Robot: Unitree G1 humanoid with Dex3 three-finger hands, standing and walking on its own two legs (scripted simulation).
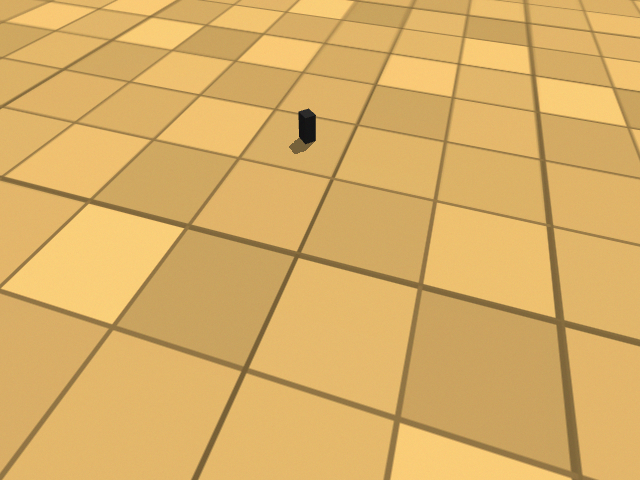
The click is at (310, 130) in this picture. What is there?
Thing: carton on end
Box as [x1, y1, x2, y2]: [298, 109, 315, 143]
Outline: 309,109 298,112 299,137 305,143 315,140 315,115
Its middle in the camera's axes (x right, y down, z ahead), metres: -0.09 -0.61 +2.10
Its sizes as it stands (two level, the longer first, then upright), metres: 0.075 0.063 0.159
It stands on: the floor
